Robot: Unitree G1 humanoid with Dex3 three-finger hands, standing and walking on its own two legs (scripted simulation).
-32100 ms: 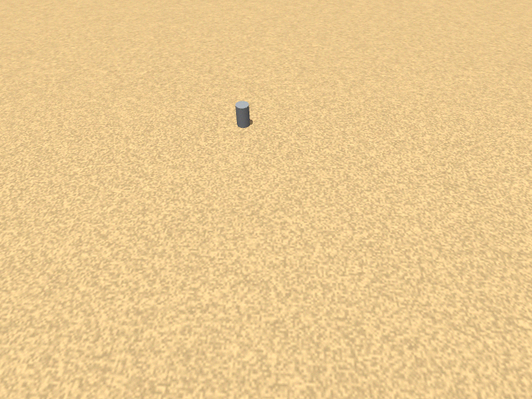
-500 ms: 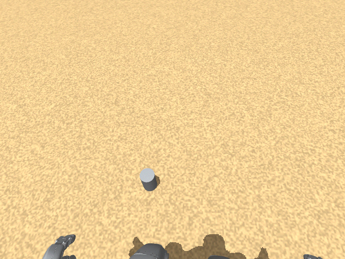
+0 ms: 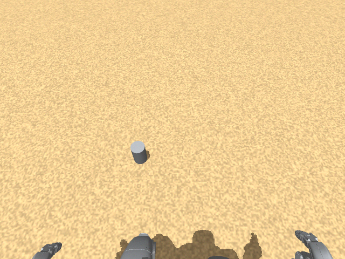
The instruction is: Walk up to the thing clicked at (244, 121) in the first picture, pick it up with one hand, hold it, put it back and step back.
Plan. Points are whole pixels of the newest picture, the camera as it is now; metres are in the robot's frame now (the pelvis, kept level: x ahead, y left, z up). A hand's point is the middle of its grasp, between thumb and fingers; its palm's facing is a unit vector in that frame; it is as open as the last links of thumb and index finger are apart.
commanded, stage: step back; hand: left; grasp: from the side
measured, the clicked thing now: (139, 152) +0.71 +0.26 -0.68
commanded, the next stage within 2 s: stand in 1.86 s
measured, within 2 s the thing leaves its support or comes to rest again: neither
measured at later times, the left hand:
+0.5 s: hand out of the picture -0.07 +0.27 -0.14, palm faces +0.06 -0.92 -0.39, open 7.4 cm
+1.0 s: hand out of the picture -0.25 +0.24 -0.13, palm faces +0.11 -0.90 -0.43, open 7.4 cm
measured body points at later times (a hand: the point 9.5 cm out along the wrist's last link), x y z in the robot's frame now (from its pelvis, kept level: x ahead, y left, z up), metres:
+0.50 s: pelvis -0.17 -0.01 +0.01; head -0.12 +0.01 +0.46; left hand -0.07 +0.31 -0.11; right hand -0.05 -0.32 -0.09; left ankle -0.11 +0.10 -0.71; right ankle -0.18 -0.16 -0.62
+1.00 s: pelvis -0.30 -0.05 +0.01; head -0.28 -0.06 +0.46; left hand -0.26 +0.28 -0.10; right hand -0.21 -0.37 -0.12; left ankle -0.31 +0.07 -0.71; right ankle -0.27 -0.18 -0.71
